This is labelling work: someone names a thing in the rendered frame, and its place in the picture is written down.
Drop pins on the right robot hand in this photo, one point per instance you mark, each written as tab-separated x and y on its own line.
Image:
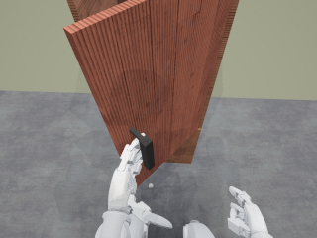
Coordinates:
250	219

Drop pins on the robot thigh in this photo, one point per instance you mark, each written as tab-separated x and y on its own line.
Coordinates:
137	228
196	230

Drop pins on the robot right thigh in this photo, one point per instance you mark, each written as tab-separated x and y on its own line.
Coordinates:
196	230

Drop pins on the cupboard door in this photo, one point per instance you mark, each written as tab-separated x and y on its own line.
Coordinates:
149	64

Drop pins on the robot left thigh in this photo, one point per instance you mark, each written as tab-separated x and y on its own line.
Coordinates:
137	228

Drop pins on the left robot hand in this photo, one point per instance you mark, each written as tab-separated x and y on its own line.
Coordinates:
123	182

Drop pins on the robot left forearm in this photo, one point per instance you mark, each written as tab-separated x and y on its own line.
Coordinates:
115	225

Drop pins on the handle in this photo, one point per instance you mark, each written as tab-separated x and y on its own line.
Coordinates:
147	148

